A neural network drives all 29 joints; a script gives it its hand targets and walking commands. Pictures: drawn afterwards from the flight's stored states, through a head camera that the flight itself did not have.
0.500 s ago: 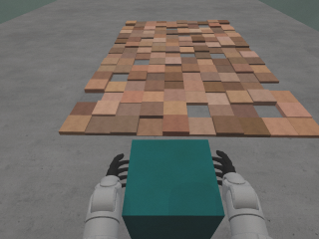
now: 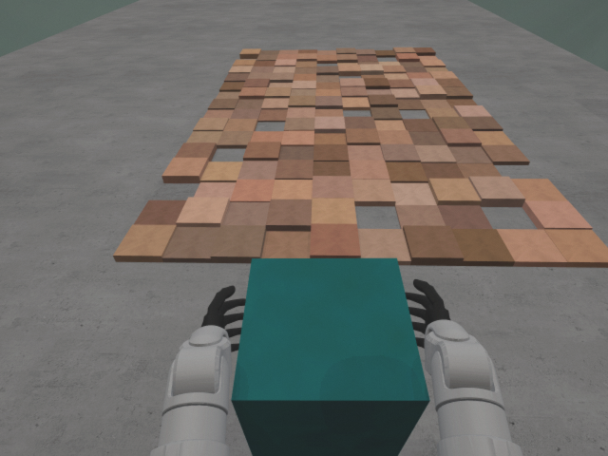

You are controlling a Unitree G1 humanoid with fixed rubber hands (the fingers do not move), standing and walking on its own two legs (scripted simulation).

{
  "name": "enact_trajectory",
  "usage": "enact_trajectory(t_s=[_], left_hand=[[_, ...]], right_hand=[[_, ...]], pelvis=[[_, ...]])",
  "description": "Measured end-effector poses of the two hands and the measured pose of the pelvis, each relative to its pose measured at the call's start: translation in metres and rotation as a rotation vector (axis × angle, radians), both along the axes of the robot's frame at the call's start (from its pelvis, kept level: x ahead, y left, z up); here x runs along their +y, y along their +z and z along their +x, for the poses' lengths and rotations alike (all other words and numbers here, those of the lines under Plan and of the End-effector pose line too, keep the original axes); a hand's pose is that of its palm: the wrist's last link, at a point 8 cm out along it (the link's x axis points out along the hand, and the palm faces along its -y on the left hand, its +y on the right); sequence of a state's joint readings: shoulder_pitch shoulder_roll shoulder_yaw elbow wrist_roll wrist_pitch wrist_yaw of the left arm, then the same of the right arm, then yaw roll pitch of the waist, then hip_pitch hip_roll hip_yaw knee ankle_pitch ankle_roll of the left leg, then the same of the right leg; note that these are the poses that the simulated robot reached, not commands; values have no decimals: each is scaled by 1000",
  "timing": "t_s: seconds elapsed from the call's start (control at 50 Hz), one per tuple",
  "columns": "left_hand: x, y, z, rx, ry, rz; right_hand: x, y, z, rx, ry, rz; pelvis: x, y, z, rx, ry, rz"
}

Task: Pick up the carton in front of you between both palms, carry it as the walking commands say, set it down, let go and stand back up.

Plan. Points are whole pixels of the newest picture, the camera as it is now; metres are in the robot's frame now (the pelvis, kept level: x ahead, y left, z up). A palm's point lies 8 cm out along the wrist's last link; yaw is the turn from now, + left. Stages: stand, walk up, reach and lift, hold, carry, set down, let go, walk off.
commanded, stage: hold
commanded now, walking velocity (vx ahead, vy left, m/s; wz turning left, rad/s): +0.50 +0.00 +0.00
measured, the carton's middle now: (324, 364) +0.29 +0.00 -0.03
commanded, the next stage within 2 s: carry in 0.02 s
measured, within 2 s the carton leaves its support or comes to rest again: neither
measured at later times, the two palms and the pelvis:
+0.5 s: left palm (225, 265) +0.40 +0.15 +0.08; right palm (421, 260) +0.40 -0.15 +0.08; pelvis +0.13 +0.00 -0.01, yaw -2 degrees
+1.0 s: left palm (266, 166) +0.67 +0.11 +0.09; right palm (408, 160) +0.69 -0.19 +0.09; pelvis +0.41 -0.06 +0.00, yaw +1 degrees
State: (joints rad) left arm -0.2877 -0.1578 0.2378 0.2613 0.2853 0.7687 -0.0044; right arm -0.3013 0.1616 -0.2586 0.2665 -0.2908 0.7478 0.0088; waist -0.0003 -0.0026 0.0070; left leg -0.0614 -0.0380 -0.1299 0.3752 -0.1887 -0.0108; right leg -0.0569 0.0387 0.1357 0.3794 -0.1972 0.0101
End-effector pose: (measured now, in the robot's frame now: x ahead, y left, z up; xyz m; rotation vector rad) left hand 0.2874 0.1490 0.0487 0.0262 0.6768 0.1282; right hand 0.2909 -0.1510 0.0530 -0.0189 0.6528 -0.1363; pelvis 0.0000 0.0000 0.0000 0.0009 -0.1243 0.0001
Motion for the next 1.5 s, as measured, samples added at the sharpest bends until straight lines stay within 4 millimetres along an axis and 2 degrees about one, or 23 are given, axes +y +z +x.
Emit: enact_trajectory(t_s=[0.16,0.28,0.36,0.46,0.54,0.6,0.66,0.74,0.82,0.92,1.04,1.12,1.18,1.24,1.3,1.38,1.44,1.5], left_hand=[[-8,10,15,-47,-3,6],[-22,22,36,-33,17,-8],[-15,30,57,0,36,-5],[1,32,94,-11,56,-34],[-7,32,125,49,50,-57],[-20,36,157,51,20,-48],[-35,41,196,19,5,-44],[-53,37,250,-25,17,-40],[-54,27,286,57,62,-40],[-46,36,333,74,117,-46],[-40,44,415,26,107,-44],[-34,31,478,26,75,-50],[-28,15,530,14,44,-63],[-26,10,576,37,20,-78],[-28,23,617,37,-2,-81],[-31,51,675,-26,-17,-102],[-32,72,718,-84,-10,-111],[-34,90,767,-127,-10,-89]], right_hand=[[-8,6,12,-47,-12,18],[-22,17,35,-33,-14,34],[-14,29,64,0,1,37],[1,31,100,-10,-18,65],[-6,26,120,49,-46,61],[-20,30,145,50,-77,72],[-35,34,181,18,-94,84],[-53,28,239,-26,-83,96],[-54,22,290,59,-46,95],[-45,30,352,79,4,92],[-40,37,429,29,6,84],[-34,26,483,27,-19,69],[-28,15,528,13,-47,54],[-26,13,564,33,-83,52],[-28,25,596,32,-123,61],[-30,54,647,-34,-152,71],[-31,76,693,-93,-149,79],[-33,94,747,-132,-114,62]], pelvis=[[-6,-7,10,111,-28,2],[-16,-6,39,167,16,4],[-12,-1,66,199,21,23],[-5,-10,109,212,-15,31],[-5,-3,147,226,-30,4],[-12,-1,177,225,-28,-4],[-23,-6,212,217,-25,-2],[-42,-24,264,196,3,-13],[-54,-15,305,207,29,-3],[-60,2,360,218,26,22],[-52,2,440,216,15,31],[-39,-11,503,203,2,21],[-27,-29,553,180,-23,25],[-17,-26,587,181,-43,28],[-10,-14,618,190,-58,12],[-8,-1,664,203,-58,-9],[-11,3,702,205,-50,-17],[-17,2,741,201,-40,-14]])
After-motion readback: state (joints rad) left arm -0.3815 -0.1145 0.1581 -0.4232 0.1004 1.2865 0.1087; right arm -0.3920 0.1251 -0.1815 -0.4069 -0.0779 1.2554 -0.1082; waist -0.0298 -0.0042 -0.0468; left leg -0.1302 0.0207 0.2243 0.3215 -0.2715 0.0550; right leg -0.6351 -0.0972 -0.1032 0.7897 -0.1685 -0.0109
